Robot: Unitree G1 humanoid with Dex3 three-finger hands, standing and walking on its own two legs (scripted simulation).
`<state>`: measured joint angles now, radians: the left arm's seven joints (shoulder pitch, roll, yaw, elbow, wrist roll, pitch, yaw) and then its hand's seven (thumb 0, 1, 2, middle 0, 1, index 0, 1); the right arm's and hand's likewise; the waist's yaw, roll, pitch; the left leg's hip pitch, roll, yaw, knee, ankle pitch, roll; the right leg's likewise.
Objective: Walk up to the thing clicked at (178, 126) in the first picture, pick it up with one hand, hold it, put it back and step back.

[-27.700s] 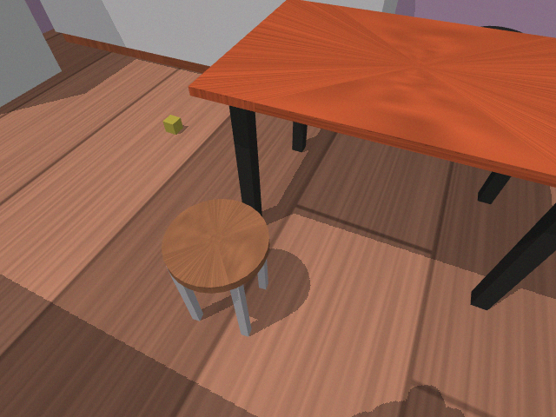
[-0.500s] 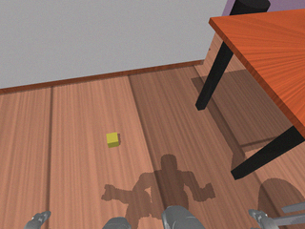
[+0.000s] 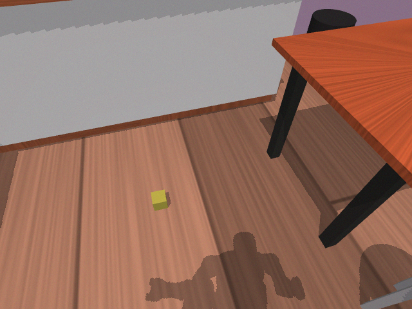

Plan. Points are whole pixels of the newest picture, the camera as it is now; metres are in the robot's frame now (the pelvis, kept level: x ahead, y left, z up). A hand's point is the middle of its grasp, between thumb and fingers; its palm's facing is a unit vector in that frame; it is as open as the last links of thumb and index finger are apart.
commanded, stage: walk up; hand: left
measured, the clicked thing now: (159, 200) +0.73 +0.25 -0.73
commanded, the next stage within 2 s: stand in 0.62 s
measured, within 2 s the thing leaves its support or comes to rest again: neither
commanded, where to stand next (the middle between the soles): +0.36 +0.01 m, yaw +1 degrees
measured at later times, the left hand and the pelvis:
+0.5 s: hand out of the picture +0.11 +0.27 -0.14, palm faces +0.06 -0.93 -0.36, open 7.4 cm; pelvis +0.02 +0.00 +0.01, yaw +2 degrees
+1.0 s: hand out of the picture +0.07 +0.25 -0.14, palm faces -0.01 -0.94 -0.33, open 7.4 cm; pelvis +0.00 +0.00 +0.02, yaw +1 degrees
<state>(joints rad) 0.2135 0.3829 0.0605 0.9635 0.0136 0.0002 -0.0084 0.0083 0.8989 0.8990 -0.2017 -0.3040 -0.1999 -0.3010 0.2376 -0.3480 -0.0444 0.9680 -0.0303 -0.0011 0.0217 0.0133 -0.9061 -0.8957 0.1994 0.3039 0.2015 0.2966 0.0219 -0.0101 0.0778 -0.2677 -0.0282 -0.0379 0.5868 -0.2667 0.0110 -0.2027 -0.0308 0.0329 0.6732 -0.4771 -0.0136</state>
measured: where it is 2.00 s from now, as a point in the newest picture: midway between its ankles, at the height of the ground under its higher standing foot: outside the picture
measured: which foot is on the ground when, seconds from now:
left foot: down 0.00-1.00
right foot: down 0.00-1.00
